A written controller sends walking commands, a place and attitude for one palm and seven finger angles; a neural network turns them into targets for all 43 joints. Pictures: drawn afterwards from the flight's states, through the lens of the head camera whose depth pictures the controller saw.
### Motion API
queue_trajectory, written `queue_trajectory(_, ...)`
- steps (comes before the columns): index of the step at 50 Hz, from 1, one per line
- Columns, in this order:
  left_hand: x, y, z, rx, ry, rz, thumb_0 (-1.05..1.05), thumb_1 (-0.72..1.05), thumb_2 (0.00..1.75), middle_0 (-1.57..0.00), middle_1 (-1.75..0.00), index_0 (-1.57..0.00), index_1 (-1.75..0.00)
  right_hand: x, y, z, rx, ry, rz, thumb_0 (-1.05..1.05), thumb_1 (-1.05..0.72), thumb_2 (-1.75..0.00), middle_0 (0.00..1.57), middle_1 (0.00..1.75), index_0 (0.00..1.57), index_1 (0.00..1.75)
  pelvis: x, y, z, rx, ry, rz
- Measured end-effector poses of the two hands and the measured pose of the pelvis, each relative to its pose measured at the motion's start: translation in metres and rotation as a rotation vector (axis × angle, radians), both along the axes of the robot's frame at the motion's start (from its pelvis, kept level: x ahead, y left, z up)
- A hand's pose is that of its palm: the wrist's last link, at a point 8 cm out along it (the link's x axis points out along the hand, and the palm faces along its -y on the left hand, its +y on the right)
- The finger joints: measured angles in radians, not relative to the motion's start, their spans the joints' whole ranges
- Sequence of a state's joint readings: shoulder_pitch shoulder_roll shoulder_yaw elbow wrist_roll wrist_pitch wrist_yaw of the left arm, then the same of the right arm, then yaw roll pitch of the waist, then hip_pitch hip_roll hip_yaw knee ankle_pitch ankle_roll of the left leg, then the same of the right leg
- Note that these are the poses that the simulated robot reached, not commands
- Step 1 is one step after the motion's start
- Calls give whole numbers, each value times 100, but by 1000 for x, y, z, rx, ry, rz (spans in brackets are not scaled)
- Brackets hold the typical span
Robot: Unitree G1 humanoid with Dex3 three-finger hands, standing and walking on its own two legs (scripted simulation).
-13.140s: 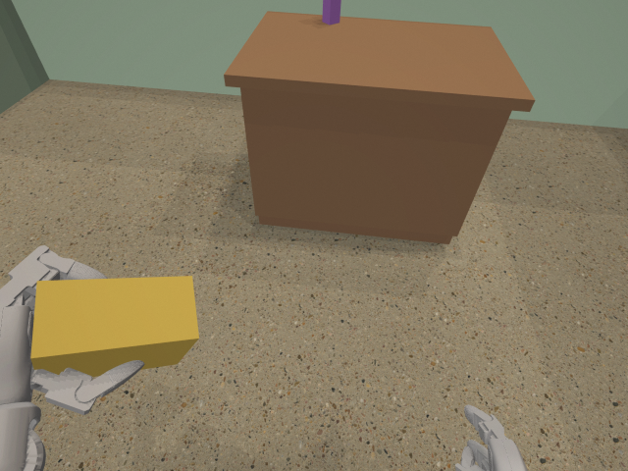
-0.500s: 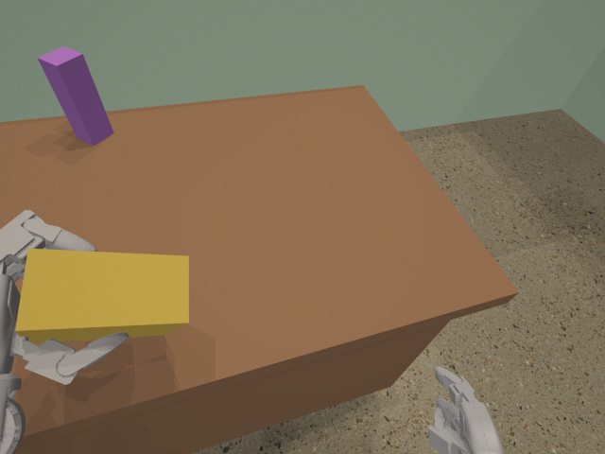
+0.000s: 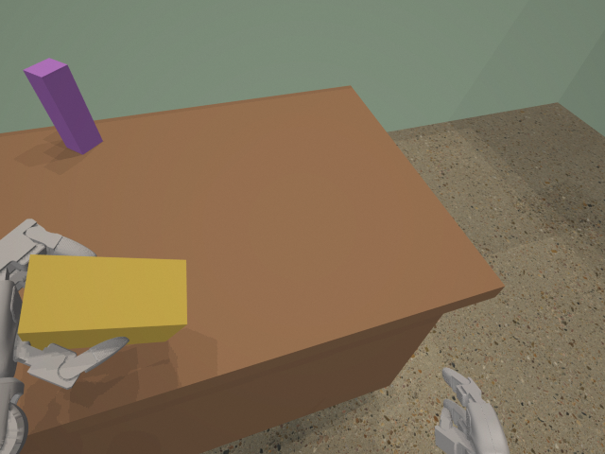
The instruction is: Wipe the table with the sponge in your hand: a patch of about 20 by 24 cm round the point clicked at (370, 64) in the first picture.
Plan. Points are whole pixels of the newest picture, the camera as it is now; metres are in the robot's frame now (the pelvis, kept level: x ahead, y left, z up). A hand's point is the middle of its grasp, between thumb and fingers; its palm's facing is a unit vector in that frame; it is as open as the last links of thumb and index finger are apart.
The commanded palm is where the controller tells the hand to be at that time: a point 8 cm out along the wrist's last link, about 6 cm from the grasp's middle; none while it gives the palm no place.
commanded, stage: shuffle to correct the standing spot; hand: left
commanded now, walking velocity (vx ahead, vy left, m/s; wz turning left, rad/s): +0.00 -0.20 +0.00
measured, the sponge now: (132, 304) +0.23 +0.21 +0.13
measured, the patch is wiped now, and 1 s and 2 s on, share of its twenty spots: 0.00 0.00 0.00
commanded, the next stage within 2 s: come to a stop and stand still in 0.42 s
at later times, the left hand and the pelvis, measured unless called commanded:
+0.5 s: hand (151, 298) +0.23 +0.18 +0.15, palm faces +0.29 -0.86 -0.42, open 10.7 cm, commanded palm +0.17 +0.22 +0.17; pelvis +0.01 -0.06 -0.01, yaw -1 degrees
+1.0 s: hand (129, 295) +0.23 +0.20 +0.15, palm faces +0.36 -0.85 -0.39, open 10.7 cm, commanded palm +0.18 +0.24 +0.17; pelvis +0.02 -0.04 +0.00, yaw +0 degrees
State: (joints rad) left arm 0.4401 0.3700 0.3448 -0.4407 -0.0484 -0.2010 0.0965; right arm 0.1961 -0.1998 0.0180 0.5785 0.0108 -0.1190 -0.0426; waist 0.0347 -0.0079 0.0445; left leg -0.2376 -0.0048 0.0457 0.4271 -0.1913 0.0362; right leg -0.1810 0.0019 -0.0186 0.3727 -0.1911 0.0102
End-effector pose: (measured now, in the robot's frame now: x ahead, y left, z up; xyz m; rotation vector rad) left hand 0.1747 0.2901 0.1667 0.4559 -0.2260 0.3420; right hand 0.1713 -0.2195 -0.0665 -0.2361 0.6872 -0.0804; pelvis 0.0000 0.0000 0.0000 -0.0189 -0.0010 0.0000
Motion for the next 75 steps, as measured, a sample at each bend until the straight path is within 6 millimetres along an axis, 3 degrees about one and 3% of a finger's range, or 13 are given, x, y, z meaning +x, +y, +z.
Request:
queue_trajectory(9,17,-25,-4,-29,4,-36,-1,-54,102,-66,-134,-67,-134,3,-14,2,22,-17,-15,1,-90,-90,20,30,20,30,0,-18,-2,4,8,-18)
queue_trajectory(18,19,-53,3,21,29,-86,-1,-54,102,-66,-134,-67,-133,-5,-50,-5,0,14,-57,1,-90,-90,20,30,20,30,4,-41,-4,0,23,-19)
queue_trajectory(25,20,-67,-2,9,62,-68,-1,-54,102,-66,-134,-67,-133,-10,-79,-11,-22,37,-94,1,-90,-90,20,30,20,30,6,-56,-7,2,27,-17)
queue_trajectory(32,22,-78,-1,2,54,-67,-1,-54,102,-66,-134,-67,-133,-10,-92,-14,-27,42,-114,1,-90,-90,20,30,20,30,11,-63,-8,4,22,-6)
queue_trajectory(39,19,-69,3,12,57,-23,-1,-54,102,-66,-134,-67,-133,1,-82,-14,-4,39,-92,1,-90,-90,20,30,20,30,17,-59,-5,6,11,2)
queue_trajectory(55,18,-37,-1,-25,52,1,-1,-54,102,-66,-134,-67,-133,28,-25,1,22,-10,-5,1,-90,-90,20,30,20,30,18,-30,0,7,-1,7)
queue_trajectory(75,10,-6,-1,-14,34,-10,-1,-54,103,-66,-134,-67,-133,1,0,-1,1,25,-23,1,-90,-90,20,30,20,30,9,0,1,2,-3,8)
